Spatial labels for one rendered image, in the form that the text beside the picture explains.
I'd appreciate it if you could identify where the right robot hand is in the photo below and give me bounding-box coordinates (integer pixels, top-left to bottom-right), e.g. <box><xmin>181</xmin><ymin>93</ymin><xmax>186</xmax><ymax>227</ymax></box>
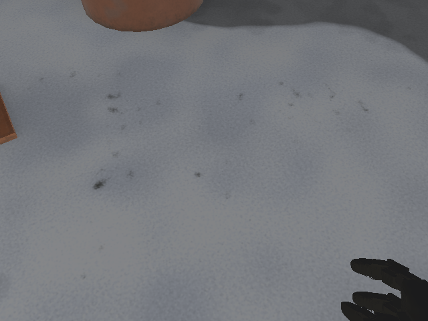
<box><xmin>341</xmin><ymin>258</ymin><xmax>428</xmax><ymax>321</ymax></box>

